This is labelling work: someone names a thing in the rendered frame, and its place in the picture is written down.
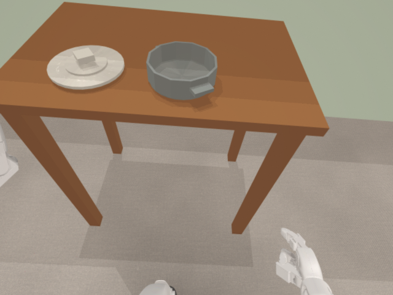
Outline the robot right forearm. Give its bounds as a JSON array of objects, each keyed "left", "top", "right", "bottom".
[{"left": 300, "top": 278, "right": 333, "bottom": 295}]

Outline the lid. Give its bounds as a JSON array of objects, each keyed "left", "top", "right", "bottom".
[{"left": 47, "top": 45, "right": 125, "bottom": 90}]

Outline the pot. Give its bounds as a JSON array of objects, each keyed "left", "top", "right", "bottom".
[{"left": 146, "top": 41, "right": 217, "bottom": 100}]

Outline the knob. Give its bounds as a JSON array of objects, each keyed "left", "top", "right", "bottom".
[{"left": 72, "top": 48, "right": 96, "bottom": 65}]

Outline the right robot hand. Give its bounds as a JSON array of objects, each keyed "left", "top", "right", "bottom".
[{"left": 276, "top": 228, "right": 323, "bottom": 288}]

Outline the robot left shin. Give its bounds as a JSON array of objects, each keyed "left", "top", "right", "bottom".
[{"left": 155, "top": 280, "right": 170, "bottom": 287}]

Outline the left robot hand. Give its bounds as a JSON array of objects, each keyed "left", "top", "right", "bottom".
[{"left": 0, "top": 124, "right": 18, "bottom": 187}]

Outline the table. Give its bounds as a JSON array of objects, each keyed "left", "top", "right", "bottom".
[{"left": 0, "top": 2, "right": 329, "bottom": 234}]

